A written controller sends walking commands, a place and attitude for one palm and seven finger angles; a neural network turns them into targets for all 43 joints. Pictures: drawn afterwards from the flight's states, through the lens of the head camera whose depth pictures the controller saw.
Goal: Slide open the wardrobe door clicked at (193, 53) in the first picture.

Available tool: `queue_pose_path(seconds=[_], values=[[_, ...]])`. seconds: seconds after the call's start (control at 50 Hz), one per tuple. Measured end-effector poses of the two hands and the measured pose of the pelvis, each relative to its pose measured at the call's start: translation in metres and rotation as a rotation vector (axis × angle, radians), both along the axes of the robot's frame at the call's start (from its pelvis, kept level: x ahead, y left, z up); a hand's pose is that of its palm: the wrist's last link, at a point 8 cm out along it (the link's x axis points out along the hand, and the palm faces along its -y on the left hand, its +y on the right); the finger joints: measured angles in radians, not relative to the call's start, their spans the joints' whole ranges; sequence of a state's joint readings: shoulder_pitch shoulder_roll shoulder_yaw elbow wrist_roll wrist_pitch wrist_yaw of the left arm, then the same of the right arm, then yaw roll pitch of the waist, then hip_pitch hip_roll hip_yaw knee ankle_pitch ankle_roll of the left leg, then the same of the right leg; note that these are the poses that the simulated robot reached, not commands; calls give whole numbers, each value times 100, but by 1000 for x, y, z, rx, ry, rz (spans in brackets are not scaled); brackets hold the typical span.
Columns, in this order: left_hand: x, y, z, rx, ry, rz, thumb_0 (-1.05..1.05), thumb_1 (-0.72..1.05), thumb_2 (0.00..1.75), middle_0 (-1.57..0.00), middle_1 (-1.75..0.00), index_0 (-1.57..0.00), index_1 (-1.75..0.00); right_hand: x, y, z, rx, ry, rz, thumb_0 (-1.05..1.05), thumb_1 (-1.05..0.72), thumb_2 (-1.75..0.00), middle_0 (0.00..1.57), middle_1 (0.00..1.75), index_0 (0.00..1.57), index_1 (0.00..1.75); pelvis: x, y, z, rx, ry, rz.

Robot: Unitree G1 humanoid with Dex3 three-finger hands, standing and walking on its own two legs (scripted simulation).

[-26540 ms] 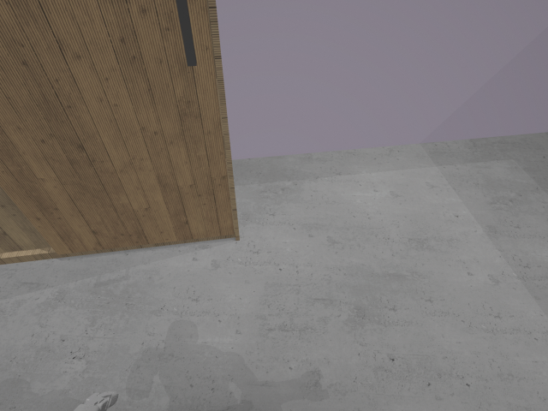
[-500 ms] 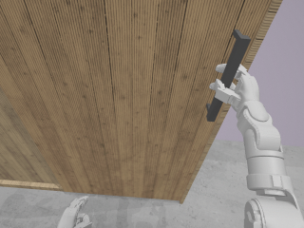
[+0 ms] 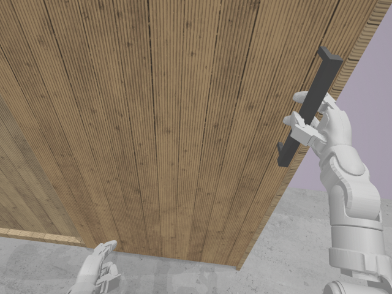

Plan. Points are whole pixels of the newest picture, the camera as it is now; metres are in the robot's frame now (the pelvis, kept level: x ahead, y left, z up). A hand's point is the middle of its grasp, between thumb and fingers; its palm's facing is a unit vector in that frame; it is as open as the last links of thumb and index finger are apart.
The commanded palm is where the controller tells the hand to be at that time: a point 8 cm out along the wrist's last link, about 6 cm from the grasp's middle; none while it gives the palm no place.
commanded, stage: grip the handle and tug to test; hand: right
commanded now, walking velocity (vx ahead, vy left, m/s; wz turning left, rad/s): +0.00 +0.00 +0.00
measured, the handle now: (300, 113) +0.43 -0.18 +0.21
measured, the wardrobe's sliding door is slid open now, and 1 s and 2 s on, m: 0.00 0.00 0.06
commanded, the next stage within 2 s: tug the door sideways, standing still in 0.08 s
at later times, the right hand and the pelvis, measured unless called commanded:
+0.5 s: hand (296, 127) +0.37 -0.15 +0.21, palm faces +0.10 +0.99 -0.03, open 5.9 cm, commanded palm +0.35 -0.17 +0.21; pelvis +0.02 +0.00 +0.00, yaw -4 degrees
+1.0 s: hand (295, 128) +0.37 -0.15 +0.21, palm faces +0.10 +0.99 -0.11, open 6.1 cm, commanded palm +0.35 -0.18 +0.22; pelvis -0.03 -0.01 -0.01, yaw -3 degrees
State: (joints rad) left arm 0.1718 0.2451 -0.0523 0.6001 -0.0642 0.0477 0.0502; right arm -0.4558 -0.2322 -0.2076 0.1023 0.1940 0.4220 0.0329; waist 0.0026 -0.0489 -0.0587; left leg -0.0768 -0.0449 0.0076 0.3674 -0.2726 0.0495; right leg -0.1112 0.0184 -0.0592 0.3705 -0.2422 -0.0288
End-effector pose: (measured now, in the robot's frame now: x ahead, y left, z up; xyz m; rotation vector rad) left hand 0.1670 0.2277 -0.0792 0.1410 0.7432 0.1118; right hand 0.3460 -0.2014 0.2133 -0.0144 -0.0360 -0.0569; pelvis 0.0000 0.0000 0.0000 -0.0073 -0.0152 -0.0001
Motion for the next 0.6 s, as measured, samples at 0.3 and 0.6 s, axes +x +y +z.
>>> queue_pose_path(seconds=[0.3,0.6], values=[[38,-5,-3,13,10,-46,1,90,90,-20,-30,-20,-30,0,-1,0,-15,-8,12,0,-75,-80,31,135,26,135,26,-1,-2,1,25,-11],[56,-43,-5,-6,-5,-179,1,90,90,-20,-30,-20,-30,0,3,1,-35,14,-61,0,-73,-84,35,135,28,139,11,-2,-4,-4,10,-81]])
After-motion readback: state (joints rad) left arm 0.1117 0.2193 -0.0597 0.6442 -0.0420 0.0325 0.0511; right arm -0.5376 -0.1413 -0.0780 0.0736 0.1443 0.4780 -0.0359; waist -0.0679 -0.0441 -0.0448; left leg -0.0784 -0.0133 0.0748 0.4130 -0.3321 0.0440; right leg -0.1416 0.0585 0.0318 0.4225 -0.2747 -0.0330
